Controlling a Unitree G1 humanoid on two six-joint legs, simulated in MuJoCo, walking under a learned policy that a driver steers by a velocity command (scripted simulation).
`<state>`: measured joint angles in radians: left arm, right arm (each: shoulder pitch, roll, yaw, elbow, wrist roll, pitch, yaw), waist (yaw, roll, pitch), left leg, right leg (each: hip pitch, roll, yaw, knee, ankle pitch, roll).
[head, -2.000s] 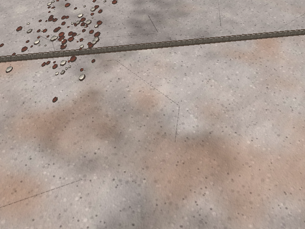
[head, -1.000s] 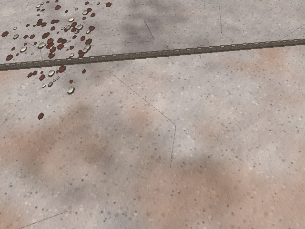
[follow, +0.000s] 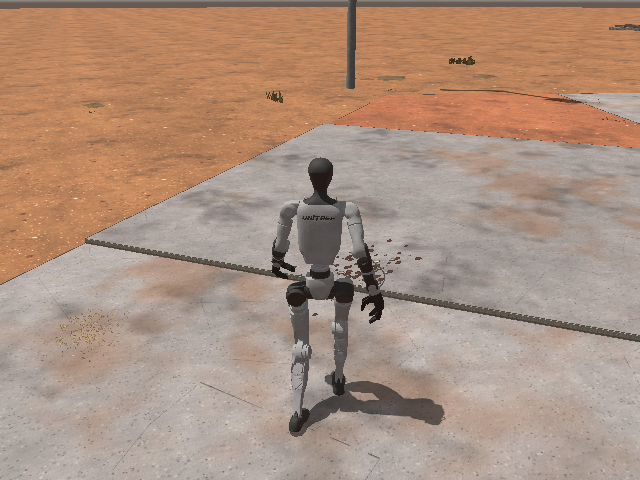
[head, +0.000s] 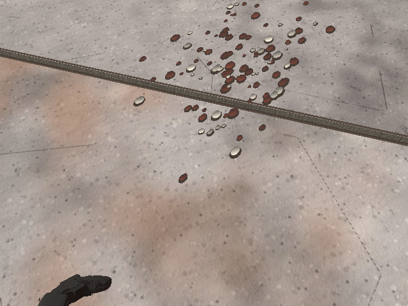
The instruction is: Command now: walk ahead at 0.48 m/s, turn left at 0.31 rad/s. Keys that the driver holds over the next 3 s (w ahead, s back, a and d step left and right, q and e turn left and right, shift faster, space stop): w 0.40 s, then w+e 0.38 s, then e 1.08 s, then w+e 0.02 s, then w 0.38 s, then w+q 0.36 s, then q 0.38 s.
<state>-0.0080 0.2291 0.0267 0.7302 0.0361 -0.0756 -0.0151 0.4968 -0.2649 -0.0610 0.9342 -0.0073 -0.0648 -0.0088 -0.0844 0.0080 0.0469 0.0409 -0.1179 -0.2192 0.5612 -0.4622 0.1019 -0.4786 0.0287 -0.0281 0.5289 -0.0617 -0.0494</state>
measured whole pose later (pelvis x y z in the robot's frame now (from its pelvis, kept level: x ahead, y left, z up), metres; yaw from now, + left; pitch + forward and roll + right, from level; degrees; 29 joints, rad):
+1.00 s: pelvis +0.50 +0.02 +0.01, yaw -14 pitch +0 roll +1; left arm 0.07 0.21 0.03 0.80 0.05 -0.03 -0.05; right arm 0.39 -0.20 -0.03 0.96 -0.01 -0.07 -0.04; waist -0.04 -0.02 0.08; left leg 0.00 0.02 0.31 0.51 -0.45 0.02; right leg -0.48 0.02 -0.13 0.57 -0.07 -0.12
